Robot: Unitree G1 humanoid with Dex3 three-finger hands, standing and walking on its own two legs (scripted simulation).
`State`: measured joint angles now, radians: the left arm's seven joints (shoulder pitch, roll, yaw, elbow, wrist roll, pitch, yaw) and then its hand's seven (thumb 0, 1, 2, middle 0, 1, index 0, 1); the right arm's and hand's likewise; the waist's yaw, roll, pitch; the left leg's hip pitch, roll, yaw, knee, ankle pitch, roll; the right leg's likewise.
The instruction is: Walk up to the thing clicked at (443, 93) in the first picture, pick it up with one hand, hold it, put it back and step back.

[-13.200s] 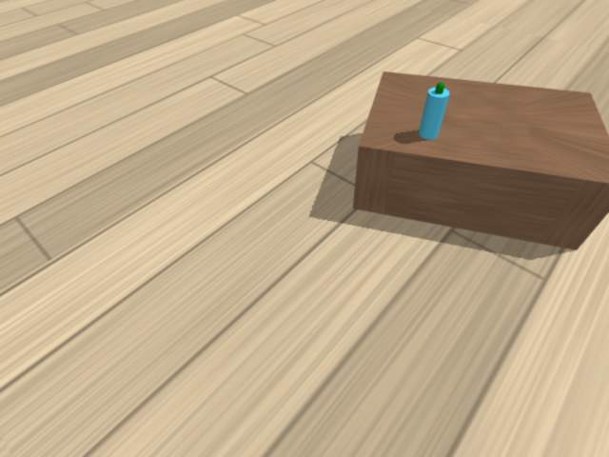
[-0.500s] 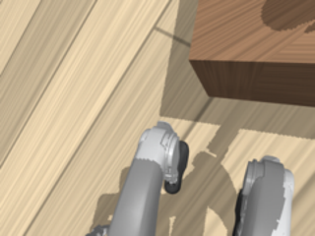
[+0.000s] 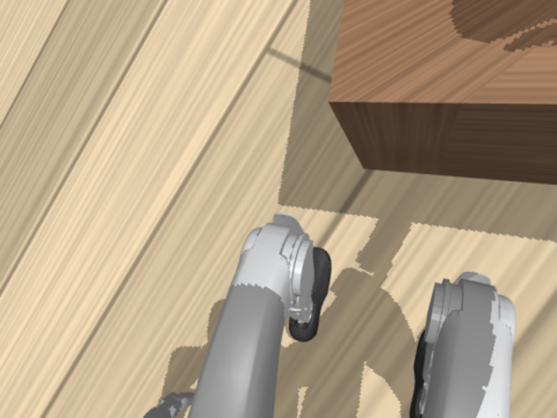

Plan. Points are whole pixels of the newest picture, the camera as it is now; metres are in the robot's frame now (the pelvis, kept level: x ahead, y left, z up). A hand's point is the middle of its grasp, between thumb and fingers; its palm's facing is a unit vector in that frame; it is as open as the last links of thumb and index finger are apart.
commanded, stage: close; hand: right
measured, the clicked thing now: out of the picture +0.66 -0.17 +0.07
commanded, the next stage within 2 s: settle in 0.40 s
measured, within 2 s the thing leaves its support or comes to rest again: leaves its support in 0.28 s
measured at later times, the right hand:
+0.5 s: hand out of the picture +0.68 -0.18 +0.05, palm faces +0.11 +0.99 -0.03, open 11.5 cm
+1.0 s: hand out of the picture +0.69 -0.17 +0.06, palm faces +0.08 +0.99 -0.10, open 11.8 cm
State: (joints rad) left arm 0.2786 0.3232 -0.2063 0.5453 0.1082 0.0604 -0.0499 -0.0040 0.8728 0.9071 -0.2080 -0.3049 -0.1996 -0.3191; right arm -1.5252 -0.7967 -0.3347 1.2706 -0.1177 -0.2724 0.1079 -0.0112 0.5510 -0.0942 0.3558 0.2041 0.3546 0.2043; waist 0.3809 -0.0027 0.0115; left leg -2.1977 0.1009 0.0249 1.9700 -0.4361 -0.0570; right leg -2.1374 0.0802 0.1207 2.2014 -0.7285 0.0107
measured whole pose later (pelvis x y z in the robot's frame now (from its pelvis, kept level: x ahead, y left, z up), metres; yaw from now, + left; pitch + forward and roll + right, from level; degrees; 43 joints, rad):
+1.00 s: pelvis +0.00 +0.00 +0.03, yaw +2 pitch +40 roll +9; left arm 0.34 0.28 -0.25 0.52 0.10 0.09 -0.04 0.00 0.95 0.88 -0.21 -0.32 -0.23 -0.31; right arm -1.58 -0.90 -0.30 1.24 -0.19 -0.15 0.08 0.02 0.54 -0.80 0.83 1.04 0.68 0.95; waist 0.46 -0.01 0.02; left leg -2.14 0.07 0.04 1.87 -0.42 -0.06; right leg -2.09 0.05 0.12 2.11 -0.72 0.00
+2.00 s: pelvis +0.06 +0.02 +0.23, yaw -1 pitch +27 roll +2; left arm 0.29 0.24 -0.02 0.66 0.01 -0.06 0.05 0.00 0.87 0.89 -0.19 -0.28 -0.19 -0.29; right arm -0.69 -0.34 -0.32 0.76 0.08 -0.20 -0.01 -0.02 0.61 -0.91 0.76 1.21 0.64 1.11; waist 0.18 -0.02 -0.12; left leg -1.34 0.04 0.03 1.29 -0.41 -0.02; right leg -1.24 -0.02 0.06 1.41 -0.64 0.03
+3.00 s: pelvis +0.09 +0.02 +0.32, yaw -2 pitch +11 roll +1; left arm 0.25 0.21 0.00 0.73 0.01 -0.15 0.07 0.01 0.87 0.89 -0.20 -0.29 -0.20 -0.30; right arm -0.21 -0.23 -0.19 0.54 0.15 -0.33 0.10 -0.05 0.61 -0.90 0.76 1.19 0.65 1.10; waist 0.06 0.00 -0.05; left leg -0.73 0.03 0.03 0.86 -0.32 -0.02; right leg -0.62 -0.03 0.05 0.93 -0.51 0.03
